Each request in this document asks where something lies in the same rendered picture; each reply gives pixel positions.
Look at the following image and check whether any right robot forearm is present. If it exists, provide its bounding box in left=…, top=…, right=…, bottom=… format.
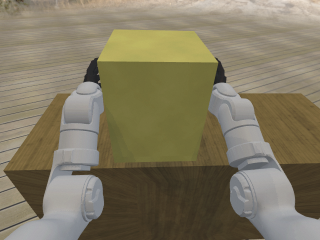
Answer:
left=208, top=82, right=295, bottom=205

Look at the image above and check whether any robot right upper arm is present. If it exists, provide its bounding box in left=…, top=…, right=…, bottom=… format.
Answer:
left=230, top=168, right=320, bottom=240

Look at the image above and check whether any robot left upper arm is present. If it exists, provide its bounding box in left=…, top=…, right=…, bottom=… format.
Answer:
left=4, top=175, right=104, bottom=240

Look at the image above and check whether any pedestal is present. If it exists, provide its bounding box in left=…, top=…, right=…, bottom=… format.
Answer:
left=3, top=93, right=320, bottom=240

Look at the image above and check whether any carton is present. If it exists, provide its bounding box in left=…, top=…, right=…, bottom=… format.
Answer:
left=97, top=29, right=219, bottom=163

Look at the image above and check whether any robot left hand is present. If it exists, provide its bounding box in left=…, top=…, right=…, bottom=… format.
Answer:
left=83, top=57, right=102, bottom=88

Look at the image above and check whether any left robot forearm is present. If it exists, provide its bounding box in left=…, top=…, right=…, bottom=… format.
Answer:
left=42, top=81, right=104, bottom=214

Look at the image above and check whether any robot right hand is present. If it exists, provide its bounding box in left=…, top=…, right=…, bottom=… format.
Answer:
left=213, top=57, right=227, bottom=85

